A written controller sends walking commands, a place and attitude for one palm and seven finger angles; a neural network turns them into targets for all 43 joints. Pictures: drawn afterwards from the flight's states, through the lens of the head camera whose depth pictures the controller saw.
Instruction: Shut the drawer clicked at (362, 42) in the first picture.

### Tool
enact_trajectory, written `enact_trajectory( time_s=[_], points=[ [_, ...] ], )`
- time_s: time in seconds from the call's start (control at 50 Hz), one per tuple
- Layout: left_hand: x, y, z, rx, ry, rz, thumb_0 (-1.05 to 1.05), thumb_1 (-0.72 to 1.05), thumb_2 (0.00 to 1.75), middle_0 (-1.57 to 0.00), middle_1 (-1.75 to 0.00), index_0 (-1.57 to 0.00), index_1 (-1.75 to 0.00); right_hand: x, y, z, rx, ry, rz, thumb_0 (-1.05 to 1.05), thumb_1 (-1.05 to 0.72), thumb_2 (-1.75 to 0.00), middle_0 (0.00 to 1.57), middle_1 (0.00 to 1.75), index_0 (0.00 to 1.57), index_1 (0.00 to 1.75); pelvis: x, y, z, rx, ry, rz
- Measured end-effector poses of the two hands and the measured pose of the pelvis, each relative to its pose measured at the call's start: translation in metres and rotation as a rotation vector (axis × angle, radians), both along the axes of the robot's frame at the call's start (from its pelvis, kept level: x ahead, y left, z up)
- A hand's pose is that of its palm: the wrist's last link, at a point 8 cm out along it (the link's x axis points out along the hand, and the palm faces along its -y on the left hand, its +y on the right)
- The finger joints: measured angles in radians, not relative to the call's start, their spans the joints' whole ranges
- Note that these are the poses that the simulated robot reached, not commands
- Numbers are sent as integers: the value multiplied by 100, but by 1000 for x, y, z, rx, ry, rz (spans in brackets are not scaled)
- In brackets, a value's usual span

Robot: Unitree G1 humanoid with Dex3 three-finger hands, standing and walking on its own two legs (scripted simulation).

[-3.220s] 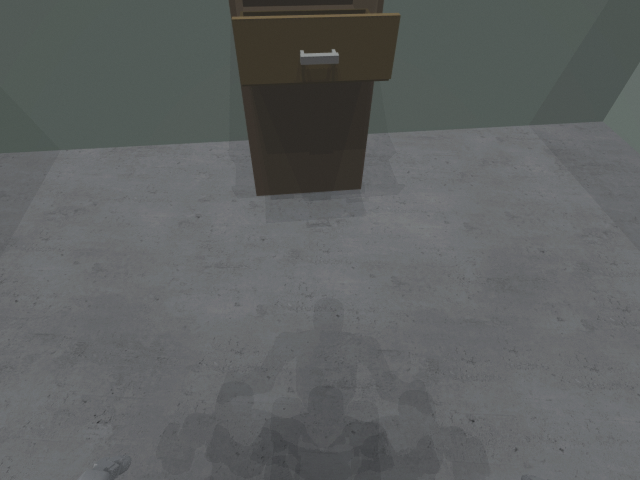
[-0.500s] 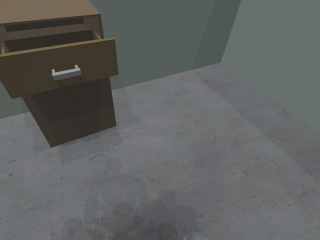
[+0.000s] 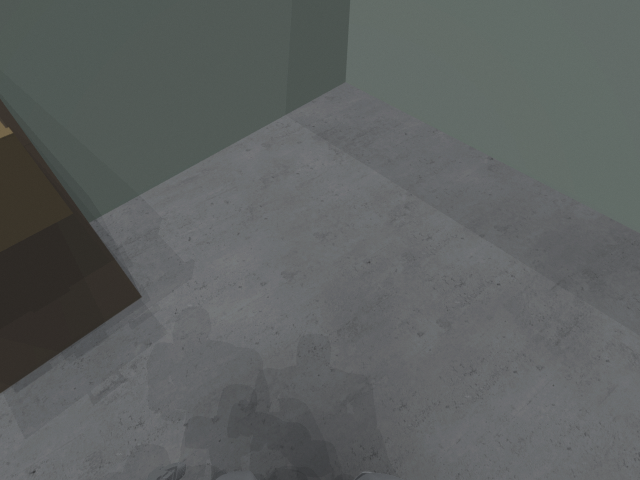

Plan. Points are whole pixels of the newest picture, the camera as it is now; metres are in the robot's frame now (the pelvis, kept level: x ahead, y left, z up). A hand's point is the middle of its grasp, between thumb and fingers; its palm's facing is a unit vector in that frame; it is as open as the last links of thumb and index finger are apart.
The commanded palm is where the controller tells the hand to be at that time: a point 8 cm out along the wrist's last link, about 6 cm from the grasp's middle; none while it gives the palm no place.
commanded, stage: turn to face it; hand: left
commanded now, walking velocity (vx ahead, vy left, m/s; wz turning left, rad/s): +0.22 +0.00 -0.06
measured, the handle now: out of the picture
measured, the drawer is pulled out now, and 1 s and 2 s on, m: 0.28 0.28 0.28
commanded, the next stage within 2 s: take the last steps up to it in 1.38 s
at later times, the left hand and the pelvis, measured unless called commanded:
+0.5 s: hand out of the picture +0.08 +0.19 -0.18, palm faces +0.25 -0.96 -0.16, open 7.3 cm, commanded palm none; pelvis +0.12 +0.03 +0.00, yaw +10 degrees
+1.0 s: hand (168, 434) +0.20 +0.22 -0.13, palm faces +0.40 -0.87 -0.29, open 7.3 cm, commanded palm none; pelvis +0.15 -0.02 +0.01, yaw +25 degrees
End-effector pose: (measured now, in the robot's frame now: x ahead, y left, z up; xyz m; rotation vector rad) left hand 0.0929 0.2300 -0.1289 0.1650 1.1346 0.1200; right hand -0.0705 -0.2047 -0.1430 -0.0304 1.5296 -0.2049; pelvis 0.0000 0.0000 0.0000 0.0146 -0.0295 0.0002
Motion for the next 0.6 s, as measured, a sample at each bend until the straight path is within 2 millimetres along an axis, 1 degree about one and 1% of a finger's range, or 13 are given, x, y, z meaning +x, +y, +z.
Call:
enact_trajectory(
  time_s=[0.06,0.1,0.14,0.2,0.24,0.3,0.36,0.42,0.48,0.54,0.6],
  points=[
    [2,5,10,39,41,6,0,93,90,-20,-30,-20,-30,77,-16,5,-32,-166,23,1,-91,-90,20,30,20,30,19,-3,9,1,10,-22],
    [3,8,15,55,71,0,0,94,90,-20,-30,-20,-30,122,-24,11,-47,-260,38,1,-91,-90,20,30,20,30,31,-4,13,1,17,-30],
    [4,9,18,61,93,7,0,93,90,-20,-30,-20,-30,159,-27,16,-55,-327,55,0,-91,-90,20,30,20,30,43,-3,16,0,21,-28],
    [5,6,19,50,109,38,0,93,90,-20,-30,-20,-30,199,-27,20,-55,-369,88,0,-91,-90,20,30,20,30,61,-1,18,-6,20,-8],
    [5,3,17,34,115,66,0,92,90,-20,-30,-20,-30,219,-23,21,-49,-367,117,0,-91,-90,19,30,20,30,72,1,18,-11,17,11],
    [2,-3,10,1,132,117,1,92,90,-20,-30,-20,-30,242,-13,19,-36,-341,170,0,-91,-90,19,30,20,30,88,5,17,-17,12,46],
    [-6,-5,1,-29,169,174,1,92,90,-20,-30,-20,-30,262,0,18,-27,-311,229,0,-91,-90,20,30,20,30,101,11,14,-23,9,84],
    [-17,-2,-9,-55,215,228,1,92,90,-20,-30,-20,-30,284,14,17,-26,-299,285,0,-91,-90,20,30,20,30,112,19,9,-23,11,123],
    [-27,7,-21,-72,260,275,1,92,90,-20,-30,-21,-30,304,27,14,-39,-318,328,1,-91,-90,20,30,20,30,121,30,0,-18,10,162],
    [-25,22,-19,-59,279,300,1,91,90,-20,-30,-20,-30,310,33,17,-47,-330,342,0,-91,-90,20,30,20,30,123,37,2,-17,4,178],
    [-11,40,-10,-33,242,319,1,91,90,-20,-30,-20,-30,308,31,24,-66,-307,353,0,-91,-90,20,30,21,30,125,41,9,-28,5,203]
  ],
)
